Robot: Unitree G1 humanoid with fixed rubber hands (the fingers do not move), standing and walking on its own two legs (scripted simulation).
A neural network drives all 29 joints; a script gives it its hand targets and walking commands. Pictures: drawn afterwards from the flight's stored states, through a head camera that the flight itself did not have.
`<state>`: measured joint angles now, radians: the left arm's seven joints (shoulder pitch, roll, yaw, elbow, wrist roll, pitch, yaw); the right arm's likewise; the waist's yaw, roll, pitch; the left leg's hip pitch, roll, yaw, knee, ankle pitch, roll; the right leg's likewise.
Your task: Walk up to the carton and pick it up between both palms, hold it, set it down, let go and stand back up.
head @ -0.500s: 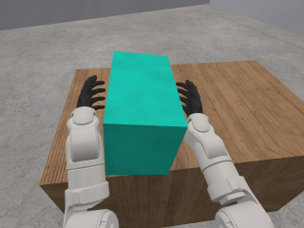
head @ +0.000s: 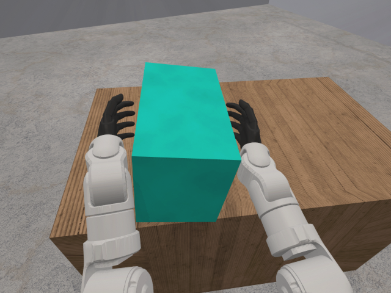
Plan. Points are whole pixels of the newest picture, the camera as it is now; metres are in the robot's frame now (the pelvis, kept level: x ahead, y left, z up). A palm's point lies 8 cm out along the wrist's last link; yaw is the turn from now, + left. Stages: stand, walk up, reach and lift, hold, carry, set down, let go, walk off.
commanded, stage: hold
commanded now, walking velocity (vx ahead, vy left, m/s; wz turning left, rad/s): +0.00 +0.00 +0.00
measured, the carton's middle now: (179, 138) +0.43 -0.01 +0.12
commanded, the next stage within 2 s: none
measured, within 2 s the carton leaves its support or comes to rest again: neither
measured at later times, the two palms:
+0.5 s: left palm (114, 138) +0.36 +0.11 +0.19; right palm (251, 142) +0.35 -0.14 +0.16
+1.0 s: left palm (113, 137) +0.37 +0.11 +0.19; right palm (249, 143) +0.36 -0.14 +0.16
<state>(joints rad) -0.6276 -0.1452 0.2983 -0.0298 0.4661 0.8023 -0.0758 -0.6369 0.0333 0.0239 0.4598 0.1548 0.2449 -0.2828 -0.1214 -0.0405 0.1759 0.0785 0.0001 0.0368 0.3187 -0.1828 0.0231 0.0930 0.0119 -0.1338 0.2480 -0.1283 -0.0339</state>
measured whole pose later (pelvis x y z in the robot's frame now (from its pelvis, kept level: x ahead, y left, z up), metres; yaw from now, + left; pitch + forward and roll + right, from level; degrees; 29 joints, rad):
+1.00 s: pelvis +0.00 +0.00 +0.00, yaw +0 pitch -13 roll -1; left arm -0.64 -0.14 0.31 0.00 0.48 0.81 -0.09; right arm -0.64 0.04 0.02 0.49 0.14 0.25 -0.28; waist -0.13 -0.04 0.17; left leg 0.09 0.00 0.04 0.31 -0.18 0.02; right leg 0.10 0.01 -0.13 0.24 -0.13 -0.04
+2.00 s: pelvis +0.00 +0.00 +0.00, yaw +0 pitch -11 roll -1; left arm -0.60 -0.14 0.28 -0.03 0.45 0.79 -0.07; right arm -0.62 0.04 0.02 0.45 0.15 0.24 -0.29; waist -0.14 -0.03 0.17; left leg 0.06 0.00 0.03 0.32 -0.18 0.02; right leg 0.08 0.01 -0.14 0.24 -0.13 -0.04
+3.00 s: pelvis +0.00 +0.00 +0.00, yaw +0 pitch -12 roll -1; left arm -0.62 -0.14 0.30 -0.01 0.47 0.79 -0.08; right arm -0.65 0.04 0.02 0.49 0.14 0.23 -0.28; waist -0.12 -0.05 0.18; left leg 0.07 0.00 0.04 0.31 -0.17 0.02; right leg 0.08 0.01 -0.14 0.25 -0.12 -0.04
